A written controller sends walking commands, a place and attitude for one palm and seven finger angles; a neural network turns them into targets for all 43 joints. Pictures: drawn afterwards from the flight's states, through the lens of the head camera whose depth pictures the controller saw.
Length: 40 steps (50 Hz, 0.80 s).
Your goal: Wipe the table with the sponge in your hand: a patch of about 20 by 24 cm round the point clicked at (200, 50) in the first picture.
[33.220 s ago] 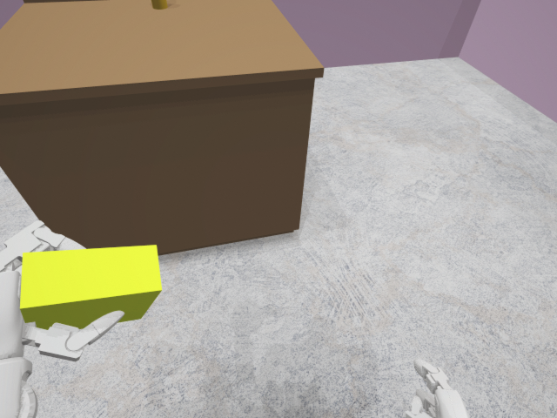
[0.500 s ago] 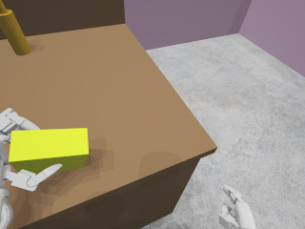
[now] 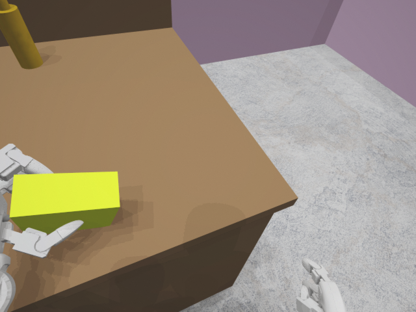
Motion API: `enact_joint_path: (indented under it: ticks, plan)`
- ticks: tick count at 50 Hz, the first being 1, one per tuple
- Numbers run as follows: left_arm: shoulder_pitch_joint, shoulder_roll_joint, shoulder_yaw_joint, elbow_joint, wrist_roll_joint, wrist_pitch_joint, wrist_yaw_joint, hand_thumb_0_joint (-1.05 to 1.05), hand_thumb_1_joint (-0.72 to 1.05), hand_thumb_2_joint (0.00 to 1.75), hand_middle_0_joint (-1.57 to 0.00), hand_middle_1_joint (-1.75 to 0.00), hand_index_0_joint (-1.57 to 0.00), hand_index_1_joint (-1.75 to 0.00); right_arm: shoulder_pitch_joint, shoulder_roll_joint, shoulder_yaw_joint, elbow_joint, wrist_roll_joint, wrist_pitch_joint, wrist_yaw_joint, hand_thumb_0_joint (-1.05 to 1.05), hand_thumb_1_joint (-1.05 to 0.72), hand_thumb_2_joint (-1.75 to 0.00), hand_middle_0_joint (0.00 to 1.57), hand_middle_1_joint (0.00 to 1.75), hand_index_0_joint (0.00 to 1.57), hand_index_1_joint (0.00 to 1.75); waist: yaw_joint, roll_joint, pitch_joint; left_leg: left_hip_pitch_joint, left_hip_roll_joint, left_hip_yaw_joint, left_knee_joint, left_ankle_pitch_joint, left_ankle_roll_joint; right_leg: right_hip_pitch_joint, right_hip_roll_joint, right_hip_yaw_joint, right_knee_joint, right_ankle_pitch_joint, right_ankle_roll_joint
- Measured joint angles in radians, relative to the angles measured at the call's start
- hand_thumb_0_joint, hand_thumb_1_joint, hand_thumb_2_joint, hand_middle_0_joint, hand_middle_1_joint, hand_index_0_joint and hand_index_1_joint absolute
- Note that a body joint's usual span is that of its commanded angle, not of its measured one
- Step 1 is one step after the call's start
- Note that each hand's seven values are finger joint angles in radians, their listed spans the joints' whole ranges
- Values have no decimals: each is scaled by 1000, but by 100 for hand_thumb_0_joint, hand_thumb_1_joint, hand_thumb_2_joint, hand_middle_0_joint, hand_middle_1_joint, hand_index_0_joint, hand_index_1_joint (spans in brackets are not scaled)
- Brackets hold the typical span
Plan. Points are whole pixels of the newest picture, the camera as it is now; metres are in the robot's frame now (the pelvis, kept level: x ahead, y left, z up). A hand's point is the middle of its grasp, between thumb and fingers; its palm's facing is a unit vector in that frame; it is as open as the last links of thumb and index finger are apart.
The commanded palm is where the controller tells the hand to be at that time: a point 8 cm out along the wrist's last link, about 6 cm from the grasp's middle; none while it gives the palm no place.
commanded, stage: shuffle to correct the standing spot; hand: left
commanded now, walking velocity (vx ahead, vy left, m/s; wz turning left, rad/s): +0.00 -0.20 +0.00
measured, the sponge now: (85, 203) +0.24 +0.21 +0.13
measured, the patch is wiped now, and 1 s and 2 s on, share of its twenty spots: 0.05 0.05 0.05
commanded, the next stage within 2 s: come to a stop and stand still in 1.40 s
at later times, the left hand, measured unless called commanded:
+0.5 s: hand (81, 206) +0.22 +0.20 +0.16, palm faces +0.40 -0.85 -0.33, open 9.8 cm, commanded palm +0.16 +0.23 +0.18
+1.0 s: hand (89, 206) +0.22 +0.19 +0.16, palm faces +0.38 -0.86 -0.35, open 9.8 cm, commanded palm +0.16 +0.22 +0.18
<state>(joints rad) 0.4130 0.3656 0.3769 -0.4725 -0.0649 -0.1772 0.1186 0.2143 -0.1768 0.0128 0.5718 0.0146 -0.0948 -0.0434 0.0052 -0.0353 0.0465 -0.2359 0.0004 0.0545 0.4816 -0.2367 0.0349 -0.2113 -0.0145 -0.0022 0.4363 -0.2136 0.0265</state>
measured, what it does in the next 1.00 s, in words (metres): shifts its weight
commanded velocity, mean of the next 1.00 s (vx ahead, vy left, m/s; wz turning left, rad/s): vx -0.03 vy -0.20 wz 0.00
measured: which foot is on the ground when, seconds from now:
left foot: down 0.00-1.00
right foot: down 0.00-1.00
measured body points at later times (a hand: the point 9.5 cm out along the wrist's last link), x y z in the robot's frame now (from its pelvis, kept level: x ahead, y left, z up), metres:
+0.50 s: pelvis +0.00 -0.05 -0.01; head +0.01 -0.05 +0.44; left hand +0.19 +0.24 +0.18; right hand +0.17 -0.29 -0.08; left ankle +0.01 +0.09 -0.74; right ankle +0.01 -0.14 -0.74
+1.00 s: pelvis +0.00 -0.06 +0.00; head +0.03 -0.05 +0.45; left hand +0.19 +0.23 +0.18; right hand +0.18 -0.28 -0.09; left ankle +0.01 +0.09 -0.74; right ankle +0.01 -0.14 -0.74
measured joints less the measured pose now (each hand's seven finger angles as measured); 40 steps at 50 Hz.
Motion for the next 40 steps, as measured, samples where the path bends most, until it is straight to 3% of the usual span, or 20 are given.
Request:
enact_joint_path:
  ticks: [10, 23, 40]
  plan:
    - [0, -22, 3, -17, -10, 28, 9, 0, -50, 102, -82, -143, -78, -145, -8, -2, -5, -7, 9, 12, 12, 2, -90, -90, 21, 30, 20, 30, 8, 24, 2, -18, 41, -18, 33, -14, -32, -6, 40, -17, 8, -3, -31]
    - [35, -15, -7, -30, -41, 59, 13, 0, -50, 102, -82, -144, -77, -145, -18, -30, -20, -8, 17, 39, -2, 2, -90, -90, 20, 30, 20, 30, -7, 51, -16, -38, 84, -39, 70, -33, -70, -21, 84, -36, 36, -21, -74]
    - [58, 3, -7, -59, -51, 75, 14, 0, -50, 102, -82, -144, -77, -146, -13, -24, -14, -2, 18, 57, -4, 2, -90, -90, 20, 30, 20, 30, -13, 48, -4, -37, 90, -48, 61, -28, -84, -23, 89, -45, 39, -26, -84]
